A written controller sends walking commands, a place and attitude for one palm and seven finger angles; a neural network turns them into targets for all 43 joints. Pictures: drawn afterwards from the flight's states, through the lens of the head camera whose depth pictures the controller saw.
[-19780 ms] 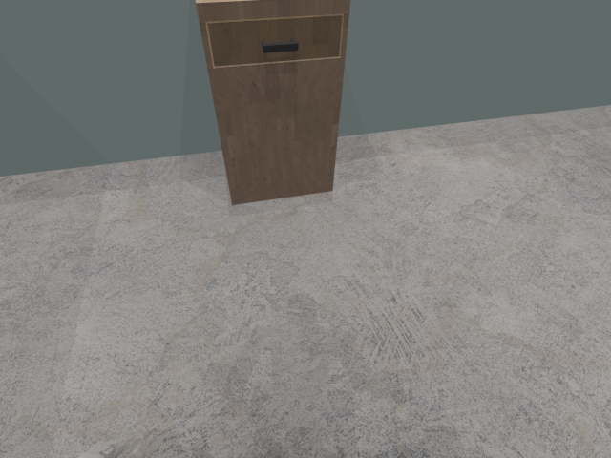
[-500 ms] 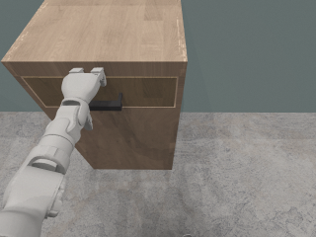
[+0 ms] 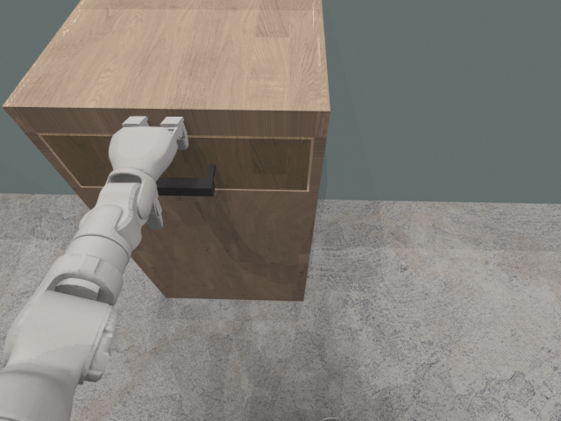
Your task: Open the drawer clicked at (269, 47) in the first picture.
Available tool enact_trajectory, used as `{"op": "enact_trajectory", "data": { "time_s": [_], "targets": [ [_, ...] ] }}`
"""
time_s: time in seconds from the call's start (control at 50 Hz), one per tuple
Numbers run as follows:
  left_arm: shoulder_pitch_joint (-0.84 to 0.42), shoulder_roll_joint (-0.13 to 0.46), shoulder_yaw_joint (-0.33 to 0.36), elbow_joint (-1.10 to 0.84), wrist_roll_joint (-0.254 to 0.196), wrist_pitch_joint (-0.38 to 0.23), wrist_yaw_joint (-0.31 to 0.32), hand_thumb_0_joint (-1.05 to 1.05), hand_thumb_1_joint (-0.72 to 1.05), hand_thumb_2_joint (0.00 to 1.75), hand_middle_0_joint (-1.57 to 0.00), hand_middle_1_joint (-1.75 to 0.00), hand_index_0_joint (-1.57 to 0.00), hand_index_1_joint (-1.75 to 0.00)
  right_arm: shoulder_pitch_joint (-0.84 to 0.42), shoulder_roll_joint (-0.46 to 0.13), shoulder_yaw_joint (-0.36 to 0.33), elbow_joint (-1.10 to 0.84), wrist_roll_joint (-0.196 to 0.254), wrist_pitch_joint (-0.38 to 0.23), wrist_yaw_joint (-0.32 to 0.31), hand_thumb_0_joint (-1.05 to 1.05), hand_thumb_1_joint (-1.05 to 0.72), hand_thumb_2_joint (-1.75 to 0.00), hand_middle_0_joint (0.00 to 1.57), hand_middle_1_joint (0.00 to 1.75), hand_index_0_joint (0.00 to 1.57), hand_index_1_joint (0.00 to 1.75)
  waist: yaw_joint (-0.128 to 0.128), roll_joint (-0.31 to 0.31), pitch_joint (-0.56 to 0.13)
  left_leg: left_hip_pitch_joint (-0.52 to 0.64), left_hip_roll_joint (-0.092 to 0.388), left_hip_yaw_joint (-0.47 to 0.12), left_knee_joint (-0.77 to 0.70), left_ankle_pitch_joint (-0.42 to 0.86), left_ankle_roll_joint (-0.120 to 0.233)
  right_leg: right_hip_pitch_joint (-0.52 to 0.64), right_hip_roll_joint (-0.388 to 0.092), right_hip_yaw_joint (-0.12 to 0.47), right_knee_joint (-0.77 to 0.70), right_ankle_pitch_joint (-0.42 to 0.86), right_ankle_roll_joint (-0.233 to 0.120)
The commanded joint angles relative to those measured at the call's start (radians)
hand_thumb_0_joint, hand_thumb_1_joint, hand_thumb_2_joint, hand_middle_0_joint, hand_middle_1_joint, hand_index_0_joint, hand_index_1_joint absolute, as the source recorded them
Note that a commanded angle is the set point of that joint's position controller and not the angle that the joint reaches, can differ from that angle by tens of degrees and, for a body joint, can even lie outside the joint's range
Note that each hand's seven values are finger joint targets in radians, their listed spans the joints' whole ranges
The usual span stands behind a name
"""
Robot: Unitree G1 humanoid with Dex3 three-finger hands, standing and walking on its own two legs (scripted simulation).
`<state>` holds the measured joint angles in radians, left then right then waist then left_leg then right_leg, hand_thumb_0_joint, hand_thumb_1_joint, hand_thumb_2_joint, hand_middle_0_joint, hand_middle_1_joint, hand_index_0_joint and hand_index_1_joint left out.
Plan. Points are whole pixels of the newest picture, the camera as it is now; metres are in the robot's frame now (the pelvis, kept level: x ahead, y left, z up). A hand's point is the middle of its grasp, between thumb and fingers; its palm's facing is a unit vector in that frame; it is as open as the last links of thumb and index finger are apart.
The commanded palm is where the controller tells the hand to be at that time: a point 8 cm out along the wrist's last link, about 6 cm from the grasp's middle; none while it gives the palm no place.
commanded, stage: re-aim the fingers above the handle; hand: left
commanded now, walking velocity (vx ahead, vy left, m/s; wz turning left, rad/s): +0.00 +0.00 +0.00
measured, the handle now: (181, 177) +0.52 +0.17 -0.01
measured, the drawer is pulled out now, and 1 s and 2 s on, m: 0.00 0.00 0.00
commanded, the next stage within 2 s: lower the fingers behind the handle in 1.72 s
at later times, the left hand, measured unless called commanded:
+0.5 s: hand (157, 173) +0.48 +0.19 +0.06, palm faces -0.02 +0.00 -1.00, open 13.6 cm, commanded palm +0.46 +0.18 +0.11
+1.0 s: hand (158, 173) +0.48 +0.18 +0.05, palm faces +0.00 +0.01 -1.00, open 13.5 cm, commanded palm +0.47 +0.17 +0.10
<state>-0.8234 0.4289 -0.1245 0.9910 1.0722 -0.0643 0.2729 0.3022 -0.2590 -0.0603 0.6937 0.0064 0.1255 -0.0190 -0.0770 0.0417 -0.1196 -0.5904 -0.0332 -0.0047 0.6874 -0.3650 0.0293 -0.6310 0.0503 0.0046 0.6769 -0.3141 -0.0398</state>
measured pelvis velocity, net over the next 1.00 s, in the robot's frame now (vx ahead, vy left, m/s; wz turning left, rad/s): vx -0.02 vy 0.02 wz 0.01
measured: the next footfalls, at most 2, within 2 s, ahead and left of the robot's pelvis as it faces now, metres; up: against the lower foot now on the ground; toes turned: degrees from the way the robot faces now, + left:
none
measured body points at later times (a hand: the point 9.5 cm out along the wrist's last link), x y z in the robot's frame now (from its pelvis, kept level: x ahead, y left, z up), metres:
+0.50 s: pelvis -0.01 +0.01 +0.00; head +0.06 +0.00 +0.44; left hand +0.47 +0.18 +0.11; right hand +0.01 -0.26 -0.13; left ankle -0.03 +0.10 -0.72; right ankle +0.00 -0.09 -0.72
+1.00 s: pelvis -0.02 +0.02 -0.01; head +0.06 +0.01 +0.43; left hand +0.47 +0.18 +0.11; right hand +0.01 -0.25 -0.14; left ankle -0.03 +0.10 -0.72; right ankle +0.00 -0.09 -0.72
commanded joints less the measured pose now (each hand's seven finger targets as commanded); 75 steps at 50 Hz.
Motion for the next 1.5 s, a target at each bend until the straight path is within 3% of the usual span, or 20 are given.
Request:
{"op": "enact_trajectory", "data": {
  "time_s": [0.0,0.04,0.16,0.26,0.32,0.38,0.42,0.48,0.5,0.54,0.68,0.8,1.08,1.16,1.18,1.24,1.28,1.36,1.44,1.48],
  "targets": [
    [-0.526,0.186,0.053,-0.199,-0.010,0.005,0.045,0.00,-0.50,0.30,-0.30,-1.20,-0.30,-1.20,0.092,-0.137,-0.049,-0.068,-0.003,-0.025,-0.002,0.00,-0.90,-0.90,0.20,0.30,0.20,0.30,-0.048,-0.015,-0.409,0.195,-0.004,0.019,-0.026,0.402,0.010,0.233,-0.008,0.024,-0.061,0.370,-0.001],
    [-0.510,0.224,0.077,-0.164,-0.005,0.013,0.046,0.00,-0.50,0.30,-0.30,-1.20,-0.30,-1.20,0.097,-0.143,-0.047,-0.060,0.001,-0.025,-0.004,0.00,-0.90,-0.90,0.20,0.30,0.20,0.30,-0.046,-0.027,-0.384,0.170,-0.003,0.020,-0.034,0.354,0.011,0.228,-0.009,0.028,-0.065,0.342,0.001],
    [-0.534,0.154,0.019,-0.171,-0.003,0.009,0.044,0.00,-0.50,0.30,-0.30,-1.20,-0.30,-1.20,0.102,-0.138,-0.048,-0.060,-0.001,-0.037,-0.003,0.00,-0.90,-0.90,0.20,0.30,0.20,0.30,-0.059,0.000,-0.393,0.193,-0.002,0.018,-0.035,0.345,0.011,0.196,-0.006,0.026,-0.070,0.313,-0.001],
    [-0.520,0.198,0.059,-0.127,-0.009,0.008,0.044,0.00,-0.50,0.30,-0.30,-1.20,-0.30,-1.20,0.111,-0.143,-0.045,-0.058,0.001,-0.047,-0.008,0.00,-0.90,-0.90,0.20,0.30,0.20,0.30,-0.053,-0.045,-0.377,0.150,-0.002,0.017,-0.047,0.288,0.015,0.212,-0.009,0.028,-0.076,0.276,0.002],
    [-0.570,0.145,0.007,-0.136,-0.009,0.001,0.043,0.00,-0.50,0.30,-0.30,-1.20,-0.30,-1.20,0.115,-0.143,-0.044,-0.055,0.002,-0.054,-0.005,0.00,-0.90,-0.90,0.20,0.30,0.20,0.30,-0.071,-0.018,-0.357,0.161,0.003,0.009,-0.048,0.280,0.011,0.160,-0.007,0.021,-0.074,0.240,0.000],
    [-0.585,0.158,0.014,-0.105,-0.002,0.014,0.049,0.00,-0.50,0.30,-0.30,-1.20,-0.30,-1.20,0.123,-0.149,-0.043,-0.048,0.001,-0.059,-0.006,0.00,-0.90,-0.90,0.20,0.30,0.20,0.30,-0.083,-0.036,-0.336,0.149,0.004,0.007,-0.047,0.246,0.013,0.132,-0.005,0.020,-0.078,0.207,0.002],
    [-0.595,0.170,0.025,-0.126,0.000,0.004,0.052,0.00,-0.50,0.30,-0.30,-1.20,-0.30,-1.20,0.129,-0.147,-0.047,-0.050,-0.001,-0.062,-0.004,0.00,-0.90,-0.90,0.20,0.30,0.20,0.30,-0.073,-0.013,-0.392,0.169,0.004,0.005,-0.041,0.270,0.011,0.147,-0.005,0.022,-0.069,0.221,-0.001],
    [-0.558,0.189,0.044,-0.077,0.003,0.020,0.055,0.00,-0.50,0.30,-0.30,-1.20,-0.30,-1.20,0.132,-0.148,-0.042,-0.047,0.002,-0.060,-0.005,0.00,-0.90,-0.90,0.20,0.30,0.20,0.30,-0.065,-0.022,-0.367,0.145,0.004,0.007,-0.039,0.265,0.009,0.140,-0.004,0.016,-0.063,0.218,-0.002],
    [-0.592,0.145,0.010,-0.096,-0.005,0.017,0.053,0.00,-0.50,0.30,-0.30,-1.20,-0.30,-1.20,0.130,-0.148,-0.043,-0.047,-0.002,-0.061,-0.003,0.00,-0.90,-0.90,0.20,0.30,0.20,0.30,-0.080,-0.010,-0.368,0.163,0.005,0.004,-0.038,0.287,0.008,0.127,-0.004,0.013,-0.065,0.229,-0.004],
    [-0.563,0.170,0.033,-0.075,-0.002,0.023,0.054,0.00,-0.50,0.30,-0.30,-1.20,-0.30,-1.20,0.133,-0.149,-0.043,-0.049,0.002,-0.059,-0.002,0.00,-0.90,-0.90,0.20,0.30,0.20,0.30,-0.069,-0.013,-0.362,0.153,0.006,0.004,-0.038,0.273,0.007,0.123,-0.001,0.012,-0.061,0.214,-0.003],
    [-0.588,0.152,0.015,-0.055,-0.001,0.040,0.058,0.00,-0.50,0.30,-0.30,-1.20,-0.30,-1.20,0.135,-0.150,-0.040,-0.050,0.000,-0.059,-0.002,0.00,-0.90,-0.90,0.20,0.30,0.20,0.30,-0.080,-0.018,-0.359,0.151,0.009,0.000,-0.034,0.253,0.007,0.098,-0.001,0.007,-0.058,0.186,-0.002],
    [-0.619,0.063,-0.047,-0.057,-0.007,0.041,0.056,0.00,-0.50,0.30,-0.30,-1.20,-0.30,-1.20,0.138,-0.147,-0.042,-0.048,-0.001,-0.061,0.005,0.00,-0.90,-0.90,0.20,0.30,0.20,0.30,-0.098,0.000,-0.335,0.182,0.018,-0.022,-0.032,0.264,-0.003,0.029,0.003,-0.009,-0.052,0.155,-0.007],
    [-0.689,0.001,-0.104,-0.006,0.002,0.087,0.054,0.00,-0.50,0.30,-0.30,-1.20,-0.30,-1.20,0.148,-0.151,-0.043,-0.028,-0.005,-0.061,0.011,0.00,-0.90,-0.90,0.20,0.30,0.20,0.30,-0.134,-0.002,-0.317,0.155,0.018,-0.033,-0.016,0.186,0.001,-0.041,0.001,-0.009,-0.042,0.105,-0.004],
    [-0.681,0.003,-0.096,-0.027,-0.003,0.079,0.043,0.00,-0.50,0.30,-0.30,-1.20,-0.30,-1.20,0.149,-0.150,-0.045,-0.030,-0.010,-0.058,0.010,0.00,-0.90,-0.90,0.20,0.30,0.20,0.30,-0.125,0.003,-0.372,0.177,0.017,-0.033,-0.005,0.218,0.000,-0.019,0.002,-0.010,-0.032,0.126,-0.004],
    [-0.679,-0.030,-0.126,-0.022,-0.008,0.080,0.039,0.00,-0.50,0.30,-0.30,-1.20,-0.30,-1.20,0.146,-0.146,-0.044,-0.034,-0.009,-0.058,0.010,0.00,-0.90,-0.90,0.20,0.30,0.20,0.30,-0.132,0.009,-0.357,0.168,0.014,-0.029,-0.004,0.200,0.002,-0.022,0.001,-0.008,-0.037,0.118,-0.003],
    [-0.644,0.003,-0.095,0.005,-0.017,0.072,0.028,0.00,-0.50,0.30,-0.30,-1.20,-0.30,-1.20,0.143,-0.149,-0.041,-0.034,-0.005,-0.057,0.005,0.00,-0.90,-0.90,0.20,0.30,0.20,0.30,-0.128,-0.035,-0.324,0.129,0.014,-0.029,-0.010,0.166,0.008,-0.009,0.000,-0.006,-0.042,0.104,-0.002],
    [-0.659,-0.020,-0.119,-0.005,-0.023,0.068,0.022,0.00,-0.50,0.30,-0.30,-1.20,-0.30,-1.20,0.139,-0.146,-0.037,-0.038,-0.005,-0.061,0.003,0.00,-0.90,-0.90,0.20,0.30,0.20,0.30,-0.133,-0.036,-0.307,0.107,0.010,-0.026,-0.014,0.143,0.011,-0.004,-0.002,-0.003,-0.044,0.093,0.000],
    [-0.663,-0.016,-0.115,-0.027,-0.021,0.051,0.020,0.00,-0.50,0.30,-0.30,-1.20,-0.30,-1.20,0.145,-0.147,-0.039,-0.038,-0.006,-0.067,0.004,0.00,-0.90,-0.90,0.20,0.30,0.20,0.30,-0.129,-0.018,-0.327,0.118,0.011,-0.028,-0.006,0.154,0.010,-0.013,-0.003,-0.001,-0.035,0.098,-0.001],
    [-0.651,-0.090,-0.163,-0.036,-0.026,0.042,0.020,0.00,-0.50,0.30,-0.30,-1.20,-0.30,-1.20,0.148,-0.143,-0.044,-0.034,-0.008,-0.068,0.011,0.00,-0.90,-0.90,0.20,0.30,0.20,0.30,-0.136,-0.005,-0.331,0.154,0.017,-0.039,0.006,0.186,0.002,-0.055,0.001,-0.011,-0.026,0.108,-0.003],
    [-0.676,-0.051,-0.128,-0.060,-0.031,0.034,0.030,0.00,-0.50,0.30,-0.30,-1.20,-0.30,-1.20,0.151,-0.143,-0.046,-0.032,-0.011,-0.070,0.012,0.00,-0.90,-0.90,0.20,0.30,0.20,0.30,-0.136,-0.009,-0.340,0.147,0.016,-0.039,0.008,0.176,0.006,-0.045,0.001,-0.008,-0.027,0.105,-0.001]
  ]
}}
